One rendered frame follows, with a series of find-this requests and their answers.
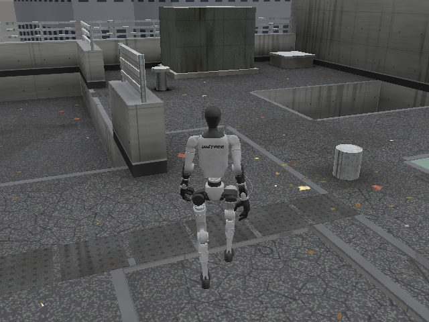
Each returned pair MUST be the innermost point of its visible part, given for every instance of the left robot thigh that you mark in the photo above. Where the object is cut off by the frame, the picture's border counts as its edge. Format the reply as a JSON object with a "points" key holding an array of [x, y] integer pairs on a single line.
{"points": [[199, 206]]}

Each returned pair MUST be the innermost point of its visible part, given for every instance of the robot right upper arm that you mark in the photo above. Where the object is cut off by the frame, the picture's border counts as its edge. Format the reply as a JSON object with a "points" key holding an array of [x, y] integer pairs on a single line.
{"points": [[236, 152]]}

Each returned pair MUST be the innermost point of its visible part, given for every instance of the robot left forearm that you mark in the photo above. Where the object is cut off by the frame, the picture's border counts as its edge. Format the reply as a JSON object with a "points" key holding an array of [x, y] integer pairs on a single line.
{"points": [[185, 178]]}

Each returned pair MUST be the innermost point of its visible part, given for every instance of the robot left foot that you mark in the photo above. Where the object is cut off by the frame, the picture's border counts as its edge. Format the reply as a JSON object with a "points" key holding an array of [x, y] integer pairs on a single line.
{"points": [[205, 282]]}

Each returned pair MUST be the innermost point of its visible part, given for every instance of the robot right forearm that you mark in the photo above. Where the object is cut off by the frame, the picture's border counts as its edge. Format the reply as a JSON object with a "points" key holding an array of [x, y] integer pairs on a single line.
{"points": [[241, 184]]}

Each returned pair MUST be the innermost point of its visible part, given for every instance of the robot left upper arm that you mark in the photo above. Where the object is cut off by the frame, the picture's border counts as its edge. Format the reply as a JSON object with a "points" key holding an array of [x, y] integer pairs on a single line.
{"points": [[189, 153]]}

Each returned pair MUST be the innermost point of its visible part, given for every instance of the left robot hand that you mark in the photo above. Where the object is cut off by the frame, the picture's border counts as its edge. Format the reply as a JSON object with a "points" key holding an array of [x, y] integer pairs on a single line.
{"points": [[188, 191]]}

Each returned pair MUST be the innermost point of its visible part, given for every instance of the right robot hand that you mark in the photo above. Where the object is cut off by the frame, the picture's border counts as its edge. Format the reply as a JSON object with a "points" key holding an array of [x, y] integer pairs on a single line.
{"points": [[246, 207]]}

